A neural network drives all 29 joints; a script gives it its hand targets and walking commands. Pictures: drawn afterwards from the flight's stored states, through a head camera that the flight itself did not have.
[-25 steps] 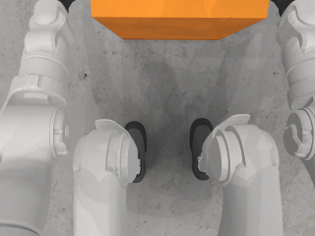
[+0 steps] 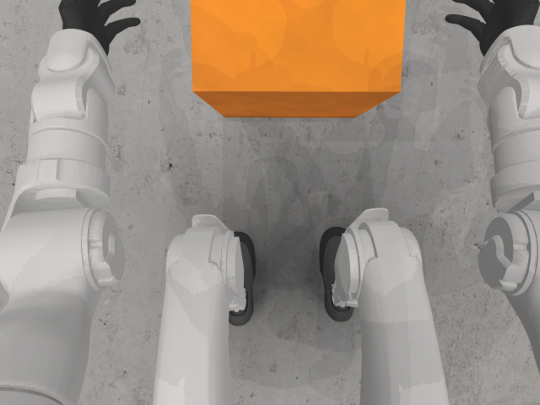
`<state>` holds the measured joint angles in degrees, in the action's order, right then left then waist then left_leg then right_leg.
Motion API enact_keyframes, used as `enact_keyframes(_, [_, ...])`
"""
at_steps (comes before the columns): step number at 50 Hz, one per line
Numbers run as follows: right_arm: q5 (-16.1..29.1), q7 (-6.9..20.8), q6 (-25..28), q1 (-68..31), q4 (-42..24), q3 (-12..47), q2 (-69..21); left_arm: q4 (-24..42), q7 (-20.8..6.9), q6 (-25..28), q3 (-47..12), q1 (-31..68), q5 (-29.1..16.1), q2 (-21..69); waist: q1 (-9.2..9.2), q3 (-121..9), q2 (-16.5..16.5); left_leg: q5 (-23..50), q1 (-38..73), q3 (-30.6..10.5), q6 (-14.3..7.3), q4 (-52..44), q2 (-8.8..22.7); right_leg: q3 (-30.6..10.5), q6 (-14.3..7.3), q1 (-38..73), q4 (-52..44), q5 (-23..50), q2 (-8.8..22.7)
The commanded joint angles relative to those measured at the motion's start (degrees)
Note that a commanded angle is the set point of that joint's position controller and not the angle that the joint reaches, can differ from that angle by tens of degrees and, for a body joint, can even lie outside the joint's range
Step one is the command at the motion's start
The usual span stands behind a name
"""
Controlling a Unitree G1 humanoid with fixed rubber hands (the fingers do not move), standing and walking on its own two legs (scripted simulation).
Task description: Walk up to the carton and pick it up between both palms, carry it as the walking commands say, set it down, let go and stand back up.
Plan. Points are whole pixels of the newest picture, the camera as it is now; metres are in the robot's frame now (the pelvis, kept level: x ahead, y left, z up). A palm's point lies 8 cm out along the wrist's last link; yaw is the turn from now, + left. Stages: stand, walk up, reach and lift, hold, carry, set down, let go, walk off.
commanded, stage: set down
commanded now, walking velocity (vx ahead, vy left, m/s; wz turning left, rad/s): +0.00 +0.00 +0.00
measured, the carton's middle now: (292, 57) +0.56 -0.02 -0.30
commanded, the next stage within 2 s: let go in 0.92 s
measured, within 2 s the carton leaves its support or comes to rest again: neither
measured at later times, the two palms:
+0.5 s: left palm out of the picture +0.55 +0.23 +0.04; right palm out of the picture +0.53 -0.25 +0.04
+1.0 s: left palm out of the picture +0.54 +0.22 +0.14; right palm out of the picture +0.52 -0.24 +0.14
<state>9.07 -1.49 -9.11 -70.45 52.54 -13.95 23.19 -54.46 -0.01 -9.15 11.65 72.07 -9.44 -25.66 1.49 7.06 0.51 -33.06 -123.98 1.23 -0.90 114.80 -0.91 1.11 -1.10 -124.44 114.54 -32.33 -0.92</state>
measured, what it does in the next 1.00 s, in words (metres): rises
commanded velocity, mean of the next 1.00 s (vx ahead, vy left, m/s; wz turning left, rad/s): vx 0.00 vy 0.00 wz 0.00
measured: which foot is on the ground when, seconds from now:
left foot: down 0.00-1.00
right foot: down 0.00-1.00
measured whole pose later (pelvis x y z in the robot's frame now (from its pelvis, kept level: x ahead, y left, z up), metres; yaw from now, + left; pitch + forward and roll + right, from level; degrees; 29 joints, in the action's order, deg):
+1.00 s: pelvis +0.05 +0.00 +0.24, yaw +0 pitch +45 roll +0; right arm -0.3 4.9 -7.8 -55.2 49.1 -19.9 18.2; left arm -49.6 -3.8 -8.7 17.5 57.0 1.1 -18.5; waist 1.2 -4.7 0.3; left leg -18.0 -84.2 0.3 -0.9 57.6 -1.4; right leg -0.5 -0.2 -84.4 57.3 -17.4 -1.2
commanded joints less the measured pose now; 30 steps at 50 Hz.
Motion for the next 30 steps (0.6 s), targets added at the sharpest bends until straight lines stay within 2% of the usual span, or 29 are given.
enact_keyframes(1, [-0.6, 0.6, 0.4, -11.7, -6.6, -1.9, 8.2, 6.4, -0.5, 0.2, 1.9, 12.1, 0.6, -8.7, 0.21, -64.1, 0.7, 17.7, 31.9, 0.7, 1.1, -12.3, -1.7, 0.6, 1.2, 34.9, -12.2, 19.5, -1.4])
enact_keyframes(12, [-1.4, 2.1, -2.6, -9.6, -12.3, -3.6, 9.3, 11.6, -1.8, -2.8, 3.4, 11.0, 1.1, -9.5, 0.47, -71.6, 0.9, 19.4, 40.5, 0.7, 1.2, -24.0, -2.5, 0.8, 1.3, 43.9, -23.6, 20.7, -2.0])
enact_keyframes(22, [-2.1, 4.0, -2.4, -5.1, -13.3, -4.5, 8.2, 12.5, -3.4, -2.6, 4.4, 6.8, 2.5, -8.3, 0.04, -71.0, 0.1, 22.5, 46.9, 0.6, 1.3, -35.5, -2.4, 0.0, 2.1, 52.7, -35.0, 24.6, -2.0])
enact_keyframes(30, [-3.1, 5.2, -1.2, -0.8, -13.2, -5.3, 7.1, 13.2, -4.0, -1.5, 5.3, 2.3, 4.1, -6.2, -0.19, -70.0, -0.2, 27.9, 54.8, 0.2, 1.5, -45.3, -2.1, -0.7, 2.6, 60.0, -44.8, 29.6, -1.9])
